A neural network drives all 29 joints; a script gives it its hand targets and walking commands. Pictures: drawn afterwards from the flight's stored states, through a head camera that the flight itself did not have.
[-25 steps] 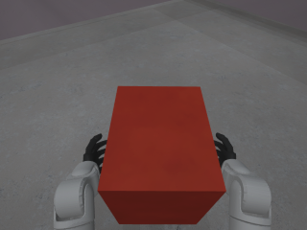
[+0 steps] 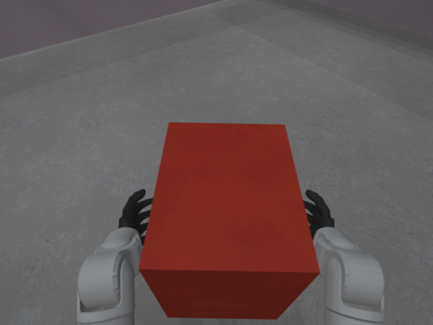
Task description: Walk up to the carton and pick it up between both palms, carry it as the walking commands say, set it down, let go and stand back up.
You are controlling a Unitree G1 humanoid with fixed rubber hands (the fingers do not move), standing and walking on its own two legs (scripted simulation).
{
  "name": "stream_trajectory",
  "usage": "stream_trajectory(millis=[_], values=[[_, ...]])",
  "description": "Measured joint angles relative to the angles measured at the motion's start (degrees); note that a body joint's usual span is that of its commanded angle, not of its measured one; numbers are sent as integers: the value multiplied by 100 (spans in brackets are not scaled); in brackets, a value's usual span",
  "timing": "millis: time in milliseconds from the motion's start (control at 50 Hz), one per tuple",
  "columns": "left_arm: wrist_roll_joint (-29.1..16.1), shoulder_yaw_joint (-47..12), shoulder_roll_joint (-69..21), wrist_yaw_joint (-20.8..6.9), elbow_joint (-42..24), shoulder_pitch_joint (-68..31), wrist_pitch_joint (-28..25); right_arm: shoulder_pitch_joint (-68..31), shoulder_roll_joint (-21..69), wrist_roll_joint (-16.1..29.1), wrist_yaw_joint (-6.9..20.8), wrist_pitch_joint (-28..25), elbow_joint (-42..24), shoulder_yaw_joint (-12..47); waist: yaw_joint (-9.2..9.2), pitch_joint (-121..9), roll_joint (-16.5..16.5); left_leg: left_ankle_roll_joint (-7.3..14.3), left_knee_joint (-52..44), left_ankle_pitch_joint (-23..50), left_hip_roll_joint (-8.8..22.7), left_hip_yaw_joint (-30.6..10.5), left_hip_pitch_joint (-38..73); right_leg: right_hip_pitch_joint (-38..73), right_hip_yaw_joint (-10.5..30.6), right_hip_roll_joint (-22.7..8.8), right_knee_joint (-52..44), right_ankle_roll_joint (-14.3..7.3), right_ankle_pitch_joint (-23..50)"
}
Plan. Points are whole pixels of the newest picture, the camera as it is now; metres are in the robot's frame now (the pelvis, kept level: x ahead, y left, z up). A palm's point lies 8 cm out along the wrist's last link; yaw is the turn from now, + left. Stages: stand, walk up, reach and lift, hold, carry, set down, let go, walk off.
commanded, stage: carry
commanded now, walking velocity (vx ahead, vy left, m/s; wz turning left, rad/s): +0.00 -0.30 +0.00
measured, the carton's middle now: (224, 224) +0.32 +0.01 +0.02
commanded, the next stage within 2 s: none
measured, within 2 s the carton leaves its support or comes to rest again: neither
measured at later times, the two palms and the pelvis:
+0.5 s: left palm (235, 278) +0.19 -0.01 +0.09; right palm out of the picture +0.21 -0.32 +0.09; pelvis -0.07 -0.18 +0.00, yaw -1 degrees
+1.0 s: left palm out of the picture +0.12 -0.17 +0.09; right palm out of the picture +0.13 -0.48 +0.09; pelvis -0.14 -0.34 +0.01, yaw +0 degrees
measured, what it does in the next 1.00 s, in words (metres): steps to the right: left foot, then right foot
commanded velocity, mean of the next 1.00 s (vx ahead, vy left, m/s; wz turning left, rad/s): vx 0.00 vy -0.30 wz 0.00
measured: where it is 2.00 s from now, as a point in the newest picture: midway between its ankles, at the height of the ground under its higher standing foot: outside the picture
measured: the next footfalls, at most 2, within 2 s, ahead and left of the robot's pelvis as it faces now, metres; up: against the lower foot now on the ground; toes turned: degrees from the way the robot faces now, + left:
left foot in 0.20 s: +0.02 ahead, +0.03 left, +0.00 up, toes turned +12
right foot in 0.48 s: +0.00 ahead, -0.34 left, +0.00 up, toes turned -6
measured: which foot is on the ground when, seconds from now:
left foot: up 0.00-0.18, down 0.20-0.50, up 0.52-0.72, down 0.74-1.00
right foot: down 0.00-0.20, up 0.22-0.46, down 0.48-0.76, up 0.78-1.00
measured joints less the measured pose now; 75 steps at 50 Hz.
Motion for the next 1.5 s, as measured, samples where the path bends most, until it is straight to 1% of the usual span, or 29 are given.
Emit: stream_trajectory(millis=[60,100,180,200,240,300,340,440,500,540,620,680,740,760,780,820,880,920,1020,1080,1120,1160,1200,1280,1340,1380,1400,1440,1500], values=[[40,-74,-8,-23,294,-92,55,148,-15,-33,3,54,39,-82,-53,-92,-214,88,1044,-739,-484,236,-280,-44,-70,-70,-88,-132,-53],[64,-73,-10,-31,305,-123,101,145,-16,-24,-2,76,48,-94,-97,-38,-392,131,1031,-705,-673,449,-225,-62,-119,-28,-160,-157,133],[88,-86,-15,-26,129,-166,67,-27,3,72,-34,73,-38,-183,-248,56,-591,280,-377,346,-879,739,314,-161,-371,240,-101,-506,105],[105,-91,-10,-24,24,-158,56,-70,11,110,-34,48,-68,-189,-296,57,-594,470,-859,849,-878,742,505,-217,-452,327,-6,-567,78],[123,-23,-2,-26,-28,-96,16,-89,17,145,-30,-102,96,-117,-308,92,-732,783,-848,1037,-827,741,496,-427,-301,377,629,-416,-543],[189,11,12,-27,74,61,144,23,5,111,23,-137,438,-15,-223,77,-696,682,-1039,1034,-623,725,667,-752,114,375,2079,-200,-912],[219,-8,20,-25,143,109,257,137,-5,92,37,-101,522,21,-192,44,-618,526,-1251,1196,-489,642,740,-748,231,180,2300,-71,-816],[97,39,17,-18,-146,65,235,-39,11,40,-9,83,129,58,-28,134,-334,164,-1396,1502,-48,478,598,-203,277,-211,790,90,-736],[8,120,0,-19,-239,-61,91,-201,30,8,-6,35,-33,35,92,102,-241,-98,-1134,1507,247,337,336,257,74,-149,-477,100,76],[26,41,-9,-21,-7,-90,13,-131,17,-18,36,19,28,-65,16,54,-64,-40,-539,616,218,84,67,162,-98,-26,-338,63,291],[115,-96,-10,-26,386,-117,173,142,-15,-42,54,111,174,-145,-78,-5,-317,76,1142,-579,-455,342,-318,24,-112,-140,-330,-77,265],[148,-143,-13,-25,301,-153,216,123,-13,18,36,140,86,-200,-204,100,-400,161,875,-341,-696,608,-155,-73,-248,-19,-344,-241,373],[157,-142,-21,-17,60,-222,180,19,-1,118,14,62,-74,-240,-301,170,-414,279,-564,389,-828,773,459,-247,-464,219,-143,-451,341],[150,-103,-17,-17,-3,-234,148,-12,7,136,12,-4,-70,-213,-335,185,-520,577,-790,816,-859,759,509,-331,-514,222,4,-493,285],[131,-53,-14,-22,-10,-208,108,-24,10,128,10,-70,-11,-165,-325,199,-633,762,-751,929,-843,763,477,-450,-442,250,316,-410,-136],[142,3,-6,-26,46,-100,104,-28,9,105,17,-108,207,-93,-257,237,-700,814,-795,956,-705,753,542,-732,-102,395,1361,-262,-743],[196,-14,12,-25,197,45,226,100,-3,50,40,-66,467,-18,-184,174,-695,607,-1167,1176,-524,647,683,-948,211,253,2509,-97,-628],[198,-39,18,1,192,64,301,134,-5,57,43,-18,477,-22,-114,152,-617,451,-1381,1364,-379,561,700,-858,298,53,2473,-11,-514],[70,76,5,16,-262,-29,214,-125,23,45,40,6,71,22,55,208,-379,75,-1496,1634,69,387,486,-158,261,-225,797,144,-785],[8,135,-9,11,-262,-134,84,-257,29,5,58,-42,4,-11,155,118,-204,-178,-1198,1590,349,245,221,370,37,-144,-491,131,-35],[31,36,-15,5,37,-141,10,-140,25,-32,93,-39,85,-120,58,82,28,-100,-432,578,240,-8,-42,317,-115,-55,-355,120,66],[76,-54,-14,-12,307,-146,81,67,-5,-80,96,31,133,-130,2,39,-92,-60,682,-371,-183,111,-310,239,-97,-174,-318,62,-7],[103,-71,-17,-18,386,-178,174,112,-12,-67,64,113,144,-148,-65,136,-252,4,1251,-611,-493,354,-379,230,-81,-211,-430,-88,442],[96,-98,-29,-24,151,-270,124,33,-3,51,-23,79,-126,-195,-269,334,-375,105,843,-327,-733,704,-233,153,-374,10,-439,-273,149],[109,-67,-32,-25,-51,-287,79,-121,22,115,-35,29,-187,-224,-292,323,-495,253,-790,596,-829,850,450,-43,-569,285,-248,-442,124],[115,-6,-20,-29,-68,-239,13,-153,27,134,-29,-106,-33,-165,-319,313,-752,775,-955,932,-867,852,462,-268,-455,302,269,-368,-331],[131,4,-17,-29,-26,-199,-1,-145,25,127,-11,-145,75,-150,-272,358,-802,884,-953,953,-816,846,494,-406,-215,397,783,-290,-701],[186,-20,-3,-15,58,-90,69,-43,13,115,54,-193,308,-118,-187,408,-808,862,-1122,1040,-683,793,645,-614,152,495,1743,-180,-880],[228,-92,11,32,17,6,260,121,-4,142,94,-164,373,-83,-94,398,-750,652,-1465,1287,-503,681,787,-821,426,294,2578,-32,-571]])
